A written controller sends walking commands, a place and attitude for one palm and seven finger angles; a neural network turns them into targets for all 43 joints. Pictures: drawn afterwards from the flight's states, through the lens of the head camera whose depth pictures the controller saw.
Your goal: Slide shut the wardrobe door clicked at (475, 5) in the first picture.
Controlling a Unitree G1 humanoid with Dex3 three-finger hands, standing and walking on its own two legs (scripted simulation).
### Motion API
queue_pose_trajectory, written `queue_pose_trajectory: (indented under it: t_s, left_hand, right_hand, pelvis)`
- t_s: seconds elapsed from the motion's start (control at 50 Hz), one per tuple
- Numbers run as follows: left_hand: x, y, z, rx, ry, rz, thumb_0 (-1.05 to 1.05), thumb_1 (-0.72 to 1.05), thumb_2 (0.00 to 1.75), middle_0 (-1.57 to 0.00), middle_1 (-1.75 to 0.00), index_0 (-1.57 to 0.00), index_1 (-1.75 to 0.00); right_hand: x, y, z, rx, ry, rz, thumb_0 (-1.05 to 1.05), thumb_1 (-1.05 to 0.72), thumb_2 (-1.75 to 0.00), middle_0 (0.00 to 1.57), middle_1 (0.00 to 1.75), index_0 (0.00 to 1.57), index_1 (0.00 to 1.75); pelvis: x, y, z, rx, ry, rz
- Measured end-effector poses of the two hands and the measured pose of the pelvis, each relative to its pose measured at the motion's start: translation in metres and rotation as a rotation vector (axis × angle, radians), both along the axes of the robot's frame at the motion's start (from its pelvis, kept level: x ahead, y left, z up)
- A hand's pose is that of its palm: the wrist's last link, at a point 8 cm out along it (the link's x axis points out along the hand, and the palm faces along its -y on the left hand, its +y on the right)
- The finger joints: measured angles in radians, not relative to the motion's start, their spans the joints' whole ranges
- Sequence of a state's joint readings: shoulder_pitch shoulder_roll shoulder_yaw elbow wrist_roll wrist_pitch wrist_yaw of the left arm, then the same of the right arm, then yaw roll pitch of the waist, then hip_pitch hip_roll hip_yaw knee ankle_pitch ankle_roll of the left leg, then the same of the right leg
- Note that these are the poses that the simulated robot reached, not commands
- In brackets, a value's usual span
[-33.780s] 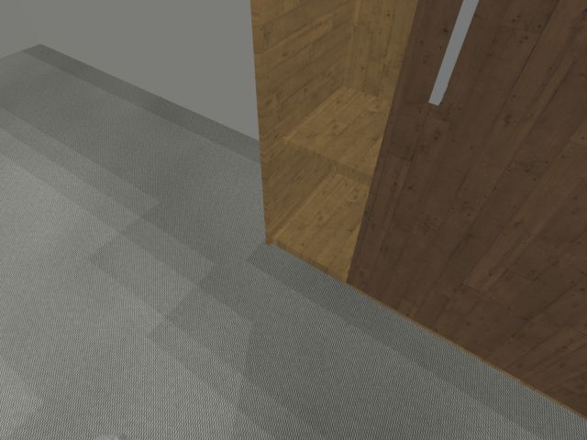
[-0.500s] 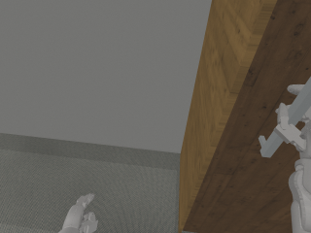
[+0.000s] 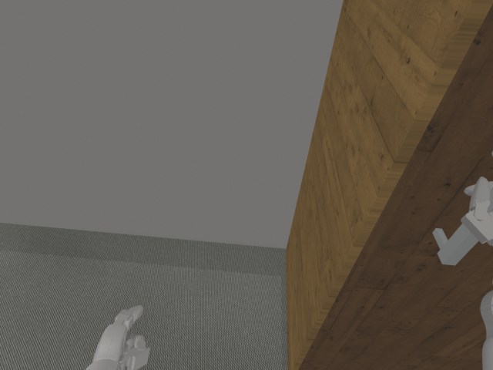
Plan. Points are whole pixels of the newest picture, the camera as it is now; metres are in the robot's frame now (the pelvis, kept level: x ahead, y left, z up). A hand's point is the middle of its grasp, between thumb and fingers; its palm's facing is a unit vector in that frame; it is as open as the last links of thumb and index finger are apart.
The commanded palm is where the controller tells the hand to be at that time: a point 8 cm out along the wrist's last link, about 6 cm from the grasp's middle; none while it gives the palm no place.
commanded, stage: stop walking and hold the door there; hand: right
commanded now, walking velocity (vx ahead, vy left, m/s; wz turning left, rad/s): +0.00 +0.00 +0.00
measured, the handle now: out of the picture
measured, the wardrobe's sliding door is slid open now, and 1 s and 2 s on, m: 0.00 0.00 0.01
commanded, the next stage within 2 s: loosen the grip on the handle in 0.22 s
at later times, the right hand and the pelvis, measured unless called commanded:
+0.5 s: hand (490, 213) +0.26 -0.27 +0.22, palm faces +0.51 +0.86 -0.10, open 7.8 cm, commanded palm +0.22 -0.30 +0.21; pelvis -0.03 +0.01 +0.00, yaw -2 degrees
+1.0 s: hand (479, 217) +0.26 -0.27 +0.21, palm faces +0.55 +0.81 -0.20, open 14.5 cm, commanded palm +0.22 -0.30 +0.20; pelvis +0.00 +0.03 -0.01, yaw -4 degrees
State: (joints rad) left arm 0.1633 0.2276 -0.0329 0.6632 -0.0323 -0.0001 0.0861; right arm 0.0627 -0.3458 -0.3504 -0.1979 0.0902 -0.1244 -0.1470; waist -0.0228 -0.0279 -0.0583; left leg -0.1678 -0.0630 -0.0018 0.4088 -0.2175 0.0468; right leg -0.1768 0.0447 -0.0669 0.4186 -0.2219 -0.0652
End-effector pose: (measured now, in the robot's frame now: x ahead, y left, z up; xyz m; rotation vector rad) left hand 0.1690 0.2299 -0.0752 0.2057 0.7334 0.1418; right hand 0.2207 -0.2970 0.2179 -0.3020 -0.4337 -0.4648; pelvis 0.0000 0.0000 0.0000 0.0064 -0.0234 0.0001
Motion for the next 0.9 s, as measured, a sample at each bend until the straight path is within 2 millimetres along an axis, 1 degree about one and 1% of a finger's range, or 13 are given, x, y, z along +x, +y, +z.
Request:
queue_pose_trajectory:
  t_s: [0.2, 0.32, 0.36, 0.38, 0.42, 0.46, 0.5, 0.54, 0.6, 0.68, 0.74, 0.82, 0.9]
  left_hand:
    - [-0.012, 0.017, -0.001, 0.014, 0.013, 0.038, 0.01, 0.91, 0.89, -0.21, -0.30, -0.20, -0.30]
    - [-0.023, 0.017, -0.004, 0.012, 0.029, 0.052, 0.01, 0.91, 0.89, -0.20, -0.30, -0.20, -0.30]
    - [-0.029, 0.011, -0.005, 0.034, 0.031, -0.028, 0.01, 0.91, 0.89, -0.20, -0.30, -0.20, -0.30]
    - [-0.031, 0.007, -0.007, 0.040, 0.042, -0.079, 0.01, 0.91, 0.89, -0.20, -0.30, -0.20, -0.30]
    - [-0.036, 0.001, -0.012, 0.031, 0.062, -0.132, 0.01, 0.91, 0.89, -0.20, -0.30, -0.20, -0.30]
    - [-0.038, -0.003, -0.015, 0.018, 0.054, -0.147, 0.01, 0.91, 0.89, -0.20, -0.30, -0.20, -0.30]
    - [-0.037, -0.007, -0.018, 0.004, 0.035, -0.158, 0.01, 0.90, 0.89, -0.21, -0.30, -0.20, -0.30]
    - [-0.035, -0.011, -0.020, -0.004, 0.012, -0.173, 0.01, 0.90, 0.89, -0.21, -0.30, -0.21, -0.30]
    - [-0.031, -0.012, -0.020, -0.005, -0.014, -0.191, 0.01, 0.90, 0.89, -0.21, -0.30, -0.21, -0.30]
    - [-0.025, -0.007, -0.019, 0.013, -0.015, -0.199, 0.01, 0.90, 0.89, -0.21, -0.30, -0.21, -0.30]
    - [-0.020, 0.002, -0.019, 0.037, 0.002, -0.199, 0.01, 0.90, 0.89, -0.21, -0.30, -0.21, -0.30]
    - [-0.010, 0.013, -0.023, 0.064, 0.033, -0.194, 0.01, 0.90, 0.89, -0.21, -0.30, -0.21, -0.30]
    - [0.003, 0.018, -0.026, 0.071, 0.052, -0.191, 0.01, 0.90, 0.89, -0.21, -0.30, -0.21, -0.30]
  right_hand:
    - [0.000, 0.000, 0.001, -0.018, 0.012, -0.011, -0.12, -0.69, -0.83, 0.51, 1.47, 0.17, 1.30]
    - [0.000, -0.001, 0.001, -0.029, 0.017, -0.002, -0.13, -0.68, -0.82, 0.52, 1.46, 0.18, 1.31]
    - [0.004, -0.007, 0.007, -0.106, 0.029, 0.009, -0.13, -0.65, -0.81, 0.58, 1.50, 0.19, 1.32]
    - [0.005, -0.010, 0.009, -0.120, 0.031, 0.012, -0.14, -0.61, -0.80, 0.63, 1.53, 0.21, 1.33]
    - [0.003, -0.014, 0.009, -0.056, 0.012, 0.013, -0.12, -0.53, -0.79, 0.66, 1.54, 0.26, 1.35]
    - [-0.001, -0.016, 0.004, 0.048, -0.009, 0.007, -0.10, -0.47, -0.76, 0.64, 1.52, 0.30, 1.36]
    - [-0.003, -0.015, -0.001, 0.094, 0.000, -0.020, -0.08, -0.38, -0.71, 0.61, 1.50, 0.33, 1.36]
    - [-0.002, -0.011, -0.002, 0.070, 0.027, -0.055, -0.05, -0.27, -0.64, 0.57, 1.48, 0.34, 1.36]
    - [0.000, -0.005, -0.003, 0.011, 0.055, -0.088, -0.03, -0.05, -0.52, 0.54, 1.45, 0.36, 1.36]
    - [0.000, -0.006, -0.004, -0.005, 0.038, -0.087, -0.01, 0.22, -0.37, 0.54, 1.46, 0.35, 1.33]
    - [0.000, -0.007, -0.006, -0.011, 0.018, -0.076, -0.01, 0.36, -0.30, 0.54, 1.47, 0.34, 1.29]
    - [0.000, -0.009, -0.008, -0.004, -0.004, -0.065, -0.01, 0.47, -0.25, 0.55, 1.47, 0.32, 1.25]
    - [0.000, -0.008, -0.007, -0.011, 0.000, -0.075, -0.01, 0.52, -0.22, 0.57, 1.45, 0.30, 1.21]
  pelvis:
    - [-0.001, 0.006, 0.000, 0.003, 0.004, 0.004]
    - [-0.004, 0.005, 0.000, 0.005, 0.002, 0.008]
    - [-0.012, 0.006, -0.001, 0.005, -0.007, -0.019]
    - [-0.017, 0.008, -0.002, -0.001, -0.013, -0.034]
    - [-0.026, 0.011, -0.003, -0.012, -0.016, -0.042]
    - [-0.031, 0.013, -0.003, -0.016, -0.020, -0.041]
    - [-0.034, 0.014, -0.005, -0.018, -0.023, -0.042]
    - [-0.036, 0.016, -0.006, -0.020, -0.025, -0.046]
    - [-0.036, 0.020, -0.008, -0.019, -0.023, -0.048]
    - [-0.034, 0.026, -0.009, -0.010, -0.019, -0.052]
    - [-0.029, 0.030, -0.011, -0.005, -0.012, -0.060]
    - [-0.019, 0.031, -0.012, 0.000, 0.005, -0.074]
    - [-0.008, 0.031, -0.012, -0.001, 0.026, -0.080]
